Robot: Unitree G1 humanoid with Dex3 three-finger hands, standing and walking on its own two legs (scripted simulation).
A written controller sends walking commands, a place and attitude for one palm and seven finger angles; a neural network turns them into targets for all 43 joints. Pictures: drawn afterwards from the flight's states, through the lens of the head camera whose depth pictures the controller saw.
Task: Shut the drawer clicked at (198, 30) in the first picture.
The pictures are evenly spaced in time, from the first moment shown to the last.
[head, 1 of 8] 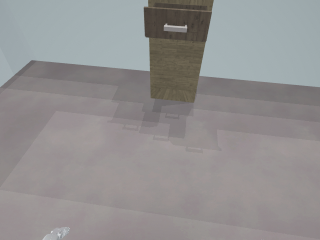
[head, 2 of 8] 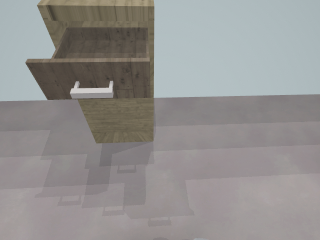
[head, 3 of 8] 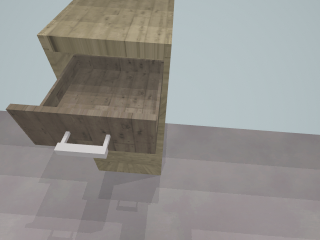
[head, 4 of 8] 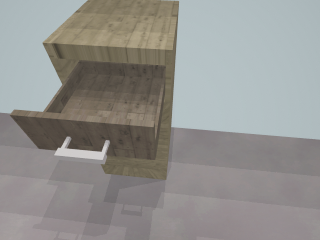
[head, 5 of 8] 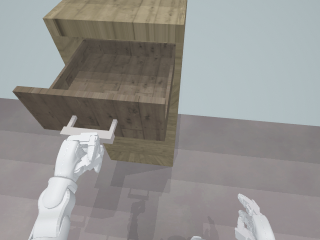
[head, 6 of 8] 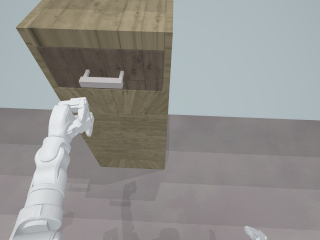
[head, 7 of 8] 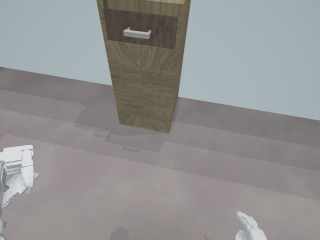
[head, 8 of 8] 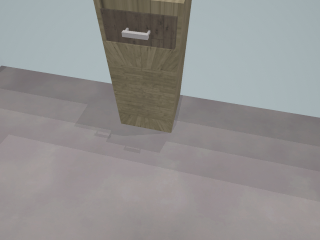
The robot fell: no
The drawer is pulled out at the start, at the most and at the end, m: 0.26 0.26 0.00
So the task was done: yes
